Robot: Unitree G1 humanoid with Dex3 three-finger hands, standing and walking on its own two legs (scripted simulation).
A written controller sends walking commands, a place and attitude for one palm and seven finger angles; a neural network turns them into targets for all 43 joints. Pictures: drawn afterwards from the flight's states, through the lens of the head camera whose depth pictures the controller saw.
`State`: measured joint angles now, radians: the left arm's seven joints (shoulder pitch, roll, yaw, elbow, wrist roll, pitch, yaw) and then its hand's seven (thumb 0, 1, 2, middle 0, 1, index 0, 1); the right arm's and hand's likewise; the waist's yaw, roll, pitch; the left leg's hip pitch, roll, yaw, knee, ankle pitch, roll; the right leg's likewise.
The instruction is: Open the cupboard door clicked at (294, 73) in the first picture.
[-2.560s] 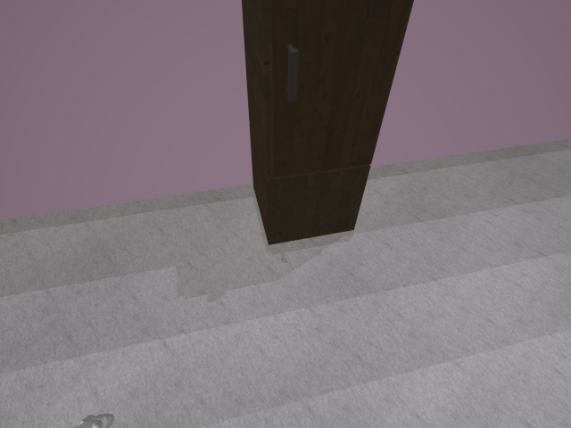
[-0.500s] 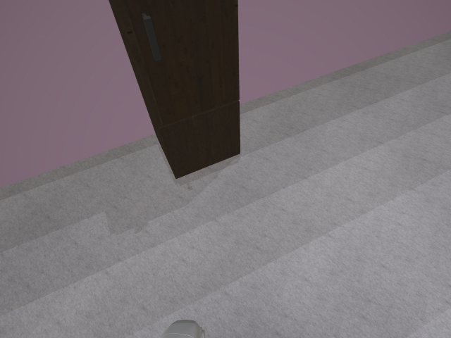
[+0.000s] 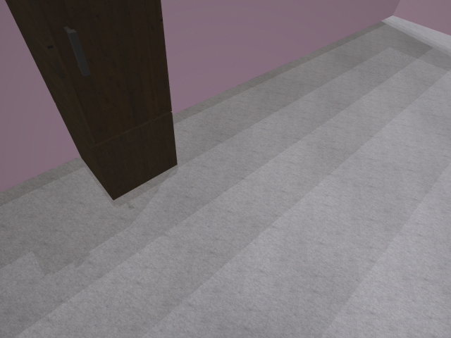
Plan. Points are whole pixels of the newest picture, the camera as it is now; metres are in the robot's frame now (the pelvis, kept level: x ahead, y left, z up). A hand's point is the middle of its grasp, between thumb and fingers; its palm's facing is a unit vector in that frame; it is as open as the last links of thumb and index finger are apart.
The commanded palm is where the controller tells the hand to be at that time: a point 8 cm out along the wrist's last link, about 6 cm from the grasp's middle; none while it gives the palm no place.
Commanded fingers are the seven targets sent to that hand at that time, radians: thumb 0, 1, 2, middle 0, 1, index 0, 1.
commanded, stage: walk to a spot facing it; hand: left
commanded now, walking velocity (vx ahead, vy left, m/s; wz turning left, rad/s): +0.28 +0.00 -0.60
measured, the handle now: (76, 51) +0.86 +0.55 +0.04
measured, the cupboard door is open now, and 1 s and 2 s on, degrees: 0 0 0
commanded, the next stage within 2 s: turn to face it in 1.20 s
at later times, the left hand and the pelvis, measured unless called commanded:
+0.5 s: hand (205, 278) +0.28 +0.07 -0.18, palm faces -0.43 -0.89 -0.11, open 7.4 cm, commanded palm none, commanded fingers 0.00 0.90 0.90 -0.20 -0.30 -0.20 -0.30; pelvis +0.11 -0.05 -0.01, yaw -21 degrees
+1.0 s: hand (222, 245) +0.37 +0.03 -0.18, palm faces -0.36 -0.92 -0.17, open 7.3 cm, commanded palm none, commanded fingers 0.00 0.90 0.90 -0.20 -0.30 -0.20 -0.30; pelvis +0.31 -0.14 -0.01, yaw -28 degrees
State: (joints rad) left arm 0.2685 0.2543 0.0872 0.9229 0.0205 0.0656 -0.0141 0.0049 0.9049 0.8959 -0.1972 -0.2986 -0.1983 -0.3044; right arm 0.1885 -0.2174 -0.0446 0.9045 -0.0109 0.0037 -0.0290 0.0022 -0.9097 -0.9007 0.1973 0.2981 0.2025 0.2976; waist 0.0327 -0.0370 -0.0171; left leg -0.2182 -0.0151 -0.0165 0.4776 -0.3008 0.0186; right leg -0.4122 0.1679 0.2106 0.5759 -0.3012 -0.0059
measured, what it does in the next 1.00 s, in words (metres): walks ahead, turning right: right foot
